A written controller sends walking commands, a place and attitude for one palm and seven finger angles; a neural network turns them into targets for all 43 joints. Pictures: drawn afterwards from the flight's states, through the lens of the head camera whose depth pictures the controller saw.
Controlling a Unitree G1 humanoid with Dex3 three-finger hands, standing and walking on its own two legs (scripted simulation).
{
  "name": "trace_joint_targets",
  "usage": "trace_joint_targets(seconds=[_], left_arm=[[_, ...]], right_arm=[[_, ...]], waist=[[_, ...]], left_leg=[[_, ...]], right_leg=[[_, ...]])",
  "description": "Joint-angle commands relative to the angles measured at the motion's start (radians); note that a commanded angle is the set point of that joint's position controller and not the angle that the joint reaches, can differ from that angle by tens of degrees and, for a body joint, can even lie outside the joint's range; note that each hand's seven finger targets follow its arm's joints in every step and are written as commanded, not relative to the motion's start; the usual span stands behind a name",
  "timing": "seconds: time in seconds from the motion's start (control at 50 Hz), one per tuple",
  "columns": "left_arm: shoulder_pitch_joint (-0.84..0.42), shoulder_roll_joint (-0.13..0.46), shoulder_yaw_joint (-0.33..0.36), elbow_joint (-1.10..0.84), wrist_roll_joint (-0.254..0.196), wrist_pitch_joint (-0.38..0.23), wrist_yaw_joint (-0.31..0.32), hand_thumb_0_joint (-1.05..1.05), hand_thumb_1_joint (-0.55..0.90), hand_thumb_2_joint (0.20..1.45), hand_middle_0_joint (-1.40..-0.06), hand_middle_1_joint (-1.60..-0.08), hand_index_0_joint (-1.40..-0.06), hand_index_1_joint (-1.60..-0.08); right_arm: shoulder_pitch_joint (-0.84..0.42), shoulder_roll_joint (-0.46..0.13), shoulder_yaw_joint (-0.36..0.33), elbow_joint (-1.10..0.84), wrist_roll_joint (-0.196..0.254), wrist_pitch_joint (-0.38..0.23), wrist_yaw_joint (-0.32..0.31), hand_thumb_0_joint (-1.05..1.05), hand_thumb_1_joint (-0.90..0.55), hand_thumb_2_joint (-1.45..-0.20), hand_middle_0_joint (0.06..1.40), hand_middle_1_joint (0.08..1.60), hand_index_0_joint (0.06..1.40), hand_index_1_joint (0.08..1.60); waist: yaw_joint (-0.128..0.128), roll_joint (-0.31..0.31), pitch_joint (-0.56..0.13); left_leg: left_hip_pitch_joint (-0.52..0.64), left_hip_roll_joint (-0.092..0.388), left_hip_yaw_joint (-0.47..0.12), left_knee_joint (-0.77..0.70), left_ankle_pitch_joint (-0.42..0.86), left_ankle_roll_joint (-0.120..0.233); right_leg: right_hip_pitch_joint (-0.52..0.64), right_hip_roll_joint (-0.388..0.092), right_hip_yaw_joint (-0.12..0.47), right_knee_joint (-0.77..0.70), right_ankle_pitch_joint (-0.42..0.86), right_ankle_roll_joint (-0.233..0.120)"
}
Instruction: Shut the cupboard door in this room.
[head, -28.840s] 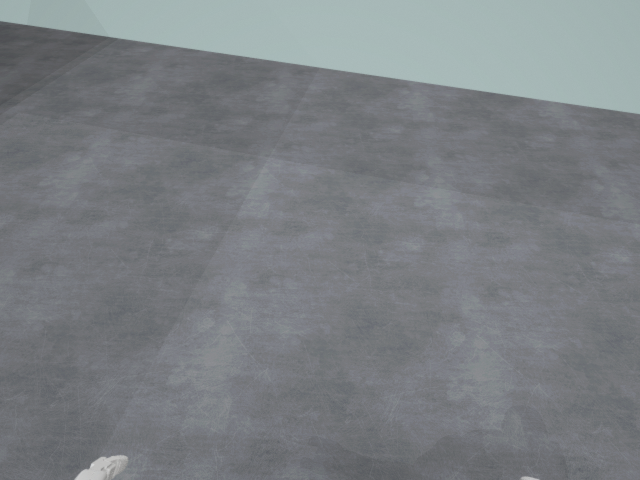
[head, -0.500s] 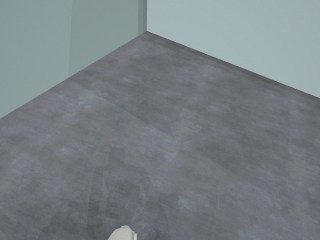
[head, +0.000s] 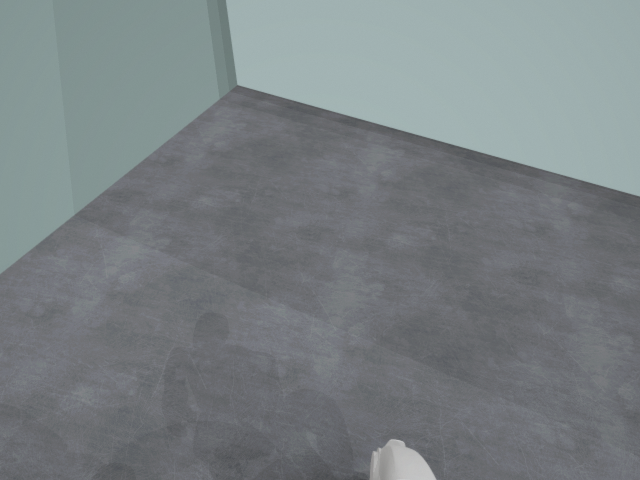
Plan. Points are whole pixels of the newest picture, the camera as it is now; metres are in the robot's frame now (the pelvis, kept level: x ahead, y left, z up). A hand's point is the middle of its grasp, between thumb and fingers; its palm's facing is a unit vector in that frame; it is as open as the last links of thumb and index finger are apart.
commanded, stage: walk to a spot facing it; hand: left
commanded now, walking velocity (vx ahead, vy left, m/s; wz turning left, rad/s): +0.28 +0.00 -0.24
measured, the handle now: out of the picture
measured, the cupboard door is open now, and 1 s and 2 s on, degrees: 83 83 83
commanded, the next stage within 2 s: none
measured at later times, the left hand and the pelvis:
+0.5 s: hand (211, 449) +0.20 +0.17 -0.17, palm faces +0.21 -0.95 -0.21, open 7.3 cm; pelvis +0.12 -0.04 -0.01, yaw +11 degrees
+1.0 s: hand (178, 478) +0.16 +0.20 -0.16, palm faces +0.46 -0.84 -0.29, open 7.4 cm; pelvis +0.15 -0.04 -0.01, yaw +27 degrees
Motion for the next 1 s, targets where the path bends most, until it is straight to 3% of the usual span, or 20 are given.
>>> trace_joint_targets(seconds=[0.0, 0.04, 0.08, 0.1, 0.12, 0.14, 0.2, 0.28, 0.42, 0.52, 0.54, 0.56, 0.58, 0.6, 0.62, 0.7, 0.76, 0.88, 0.94, 0.98], left_arm=[[-0.117, -0.008, -0.021, -0.104, -0.002, -0.037, -0.007, 0.0, 0.9, 0.9, -0.2, -0.3, -0.2, -0.3], [-0.036, 0.01, -0.023, -0.08, -0.001, -0.052, 0.003, 0.0, 0.9, 0.9, -0.2, -0.3, -0.2, -0.3], [0.212, 0.066, -0.01, 0.005, 0.009, -0.084, 0.013, 0.0, 0.9, 0.9, -0.2, -0.3, -0.2, -0.3], [0.342, 0.169, 0.014, 0.044, 0.015, -0.102, 0.029, 0.0, 0.9, 0.9, -0.2, -0.3, -0.2, -0.3], [0.392, 0.248, 0.026, 0.066, -0.006, -0.104, 0.033, 0.0, 0.9, 0.9, -0.2, -0.3, -0.2, -0.3], [0.316, 0.226, 0.014, 0.036, -0.015, -0.094, 0.043, 0.0, 0.9, 0.9, -0.2, -0.3, -0.2, -0.3], [0.13, 0.146, -0.005, -0.009, -0.013, -0.085, 0.05, 0.0, 0.9, 0.9, -0.2, -0.3, -0.2, -0.3], [-0.015, 0.094, -0.008, -0.061, -0.001, -0.07, 0.057, 0.0, 0.9, 0.9, -0.2, -0.3, -0.2, -0.3], [-0.044, 0.147, 0.017, -0.095, 0.007, -0.039, 0.055, 0.0, 0.9, 0.9, -0.2, -0.3, -0.2, -0.3], [-0.014, 0.194, 0.034, -0.116, 0.006, -0.017, 0.049, 0.0, 0.9, 0.9, -0.2, -0.3, -0.2, -0.3], [-0.012, 0.175, 0.031, -0.123, 0.0, -0.009, 0.048, 0.0, 0.9, 0.9, -0.2, -0.3, -0.2, -0.3], [0.004, 0.108, 0.021, -0.159, -0.01, 0.0, 0.039, 0.0, 0.9, 0.9, -0.2, -0.3, -0.2, -0.3], [-0.076, 0.099, 0.006, -0.205, -0.001, 0.007, 0.038, 0.0, 0.9, 0.9, -0.2, -0.3, -0.2, -0.3], [-0.087, 0.11, 0.01, -0.209, 0.001, 0.009, 0.034, 0.0, 0.9, 0.9, -0.2, -0.3, -0.2, -0.3], [-0.089, 0.098, 0.015, -0.193, 0.003, 0.011, 0.036, 0.0, 0.9, 0.9, -0.2, -0.3, -0.2, -0.3], [-0.015, 0.123, 0.018, -0.153, -0.006, 0.007, 0.026, 0.0, 0.9, 0.9, -0.2, -0.3, -0.2, -0.3], [-0.02, 0.124, 0.013, -0.157, -0.01, 0.011, 0.031, 0.0, 0.9, 0.9, -0.2, -0.3, -0.2, -0.3], [-0.066, 0.11, 0.002, -0.195, -0.021, 0.007, 0.04, 0.0, 0.9, 0.9, -0.2, -0.3, -0.2, -0.3], [-0.007, 0.12, 0.001, -0.185, -0.026, 0.0, 0.041, 0.0, 0.9, 0.9, -0.2, -0.3, -0.2, -0.3], [0.087, 0.143, 0.009, -0.164, -0.027, -0.011, 0.045, 0.0, 0.9, 0.9, -0.2, -0.3, -0.2, -0.3]], right_arm=[[0.063, -0.15, -0.029, -0.013, -0.006, -0.015, -0.012, 0.0, -0.9, -0.9, 0.2, 0.3, 0.2, 0.3], [0.066, -0.157, -0.028, -0.003, -0.002, -0.008, -0.014, 0.0, -0.9, -0.9, 0.2, 0.3, 0.2, 0.3], [0.033, -0.161, -0.024, -0.005, 0.013, -0.007, -0.011, 0.0, -0.9, -0.9, 0.2, 0.3, 0.2, 0.3], [0.052, -0.114, -0.018, -0.021, 0.028, -0.006, 0.0, 0.0, -0.9, -0.9, 0.2, 0.3, 0.2, 0.3], [0.093, -0.084, -0.014, -0.043, 0.037, 0.003, -0.005, 0.0, -0.9, -0.9, 0.2, 0.3, 0.2, 0.3], [0.043, -0.099, -0.012, -0.05, 0.043, 0.019, -0.014, 0.0, -0.9, -0.9, 0.2, 0.3, 0.2, 0.3], [-0.059, -0.068, -0.016, -0.057, 0.027, 0.053, -0.001, 0.0, -0.9, -0.9, 0.2, 0.3, 0.2, 0.3], [-0.009, -0.042, -0.023, -0.062, 0.013, 0.101, 0.011, 0.0, -0.9, -0.9, 0.2, 0.3, 0.2, 0.3], [-0.173, -0.098, -0.036, -0.17, 0.007, 0.113, 0.035, 0.0, -0.9, -0.9, 0.2, 0.3, 0.2, 0.3], [-0.191, -0.153, -0.049, -0.224, 0.005, 0.1, 0.04, 0.0, -0.9, -0.9, 0.2, 0.3, 0.2, 0.3], [-0.138, -0.193, -0.058, -0.218, 0.003, 0.092, 0.041, 0.0, -0.9, -0.9, 0.2, 0.3, 0.2, 0.3], [-0.099, -0.297, -0.079, -0.229, -0.004, 0.081, 0.035, 0.0, -0.9, -0.9, 0.2, 0.3, 0.2, 0.3], [-0.065, -0.358, -0.086, -0.224, -0.005, 0.083, 0.023, 0.0, -0.9, -0.9, 0.2, 0.3, 0.2, 0.3], [-0.09, -0.347, -0.08, -0.224, -0.003, 0.083, 0.013, 0.0, -0.9, -0.9, 0.2, 0.3, 0.2, 0.3], [-0.13, -0.323, -0.075, -0.231, -0.003, 0.078, 0.003, 0.0, -0.9, -0.9, 0.2, 0.3, 0.2, 0.3], [-0.225, -0.278, -0.057, -0.272, 0.004, 0.067, -0.003, 0.0, -0.9, -0.9, 0.2, 0.3, 0.2, 0.3], [-0.204, -0.283, -0.062, -0.266, 0.005, 0.068, -0.002, 0.0, -0.9, -0.9, 0.2, 0.3, 0.2, 0.3], [-0.183, -0.296, -0.076, -0.251, -0.001, 0.086, 0.005, 0.0, -0.9, -0.9, 0.2, 0.3, 0.2, 0.3], [-0.23, -0.3, -0.08, -0.261, 0.0, 0.095, 0.008, 0.0, -0.9, -0.9, 0.2, 0.3, 0.2, 0.3], [-0.279, -0.286, -0.081, -0.278, 0.009, 0.098, 0.012, 0.0, -0.9, -0.9, 0.2, 0.3, 0.2, 0.3]], waist=[[-0.017, 0.128, 0.124], [0.015, 0.113, 0.072], [0.127, 0.074, -0.095], [0.167, -0.108, -0.239], [0.132, -0.201, -0.358], [0.122, -0.079, -0.284], [0.075, -0.044, -0.079], [-0.02, -0.083, -0.048], [0.003, -0.148, 0.012], [0.003, -0.028, -0.053], [-0.028, 0.118, -0.079], [-0.044, 0.441, -0.06], [-0.078, 0.449, -0.054], [-0.051, 0.306, -0.072], [-0.039, 0.355, -0.097], [0.013, 0.164, -0.146], [0.002, 0.108, -0.145], [-0.023, 0.166, -0.122], [0.001, 0.203, -0.122], [0.055, 0.161, -0.143]], left_leg=[[-0.004, 0.317, -0.097, -0.067, 0.592, 0.098], [-0.002, 0.304, -0.097, 0.075, 0.869, 0.086], [-0.103, 0.228, -0.074, 0.372, 0.839, 0.025], [-0.35, 0.126, -0.049, 0.646, 0.423, -0.018], [-0.474, 0.006, -0.137, 0.911, -0.283, -0.047], [-0.47, 0.044, -0.254, 0.986, -0.268, -0.03], [-0.543, 0.108, -0.274, 1.034, -0.135, -0.046], [-0.456, 0.113, -0.236, 0.881, -0.05, -0.077], [-0.483, 0.115, -0.184, 0.632, -0.036, -0.086], [-0.345, 0.069, -0.136, 0.352, 0.035, -0.07], [-0.243, 0.096, -0.213, 0.203, 0.131, -0.054], [-0.177, 0.313, -0.571, 0.05, 0.379, 0.045], [-0.199, 0.428, -0.713, -0.009, 0.538, 0.142], [-0.192, 0.426, -0.656, 0.003, 0.511, 0.168], [-0.172, 0.345, -0.623, 0.023, 0.521, 0.141], [-0.138, 0.226, -0.457, 0.072, 0.554, 0.11], [-0.127, 0.227, -0.484, 0.056, 0.526, 0.132], [-0.134, 0.226, -0.578, 0.086, 0.559, 0.162], [-0.226, 0.187, -0.601, 0.124, 0.584, 0.137], [-0.362, 0.128, -0.581, 0.194, 0.431, 0.077]], right_leg=[[-0.001, 0.025, -0.044, -0.225, -0.051, -0.036], [0.157, 0.078, -0.081, -0.307, -0.077, -0.059], [0.537, 0.083, -0.083, -0.448, 0.146, -0.063], [0.832, -0.158, 0.144, -0.402, 0.532, -0.127], [0.944, -0.38, 0.357, -0.413, 0.948, -0.242], [0.812, -0.386, 0.27, -0.457, 0.957, -0.274], [0.51, -0.322, 0.162, -0.56, 0.512, -0.197], [0.296, -0.251, -0.041, -0.646, 0.204, -0.131], [0.322, -0.271, -0.098, -0.642, -0.058, -0.132], [0.372, -0.273, -0.133, -0.433, -0.071, -0.094], [0.306, -0.226, -0.157, -0.273, -0.138, -0.052], [0.082, -0.063, -0.193, -0.028, -0.444, 0.043], [0.012, 0.009, -0.081, 0.163, -0.579, 0.058], [0.007, -0.015, 0.003, 0.236, -0.483, 0.044], [-0.026, -0.006, 0.031, 0.266, -0.422, 0.05], [0.029, 0.017, 0.057, 0.265, -0.256, 0.069], [0.052, 0.024, 0.068, 0.198, -0.256, 0.078], [0.136, 0.062, 0.064, -0.061, -0.354, 0.077], [0.296, 0.099, 0.04, -0.263, -0.308, 0.064], [0.506, 0.084, 0.033, -0.509, -0.108, 0.055]])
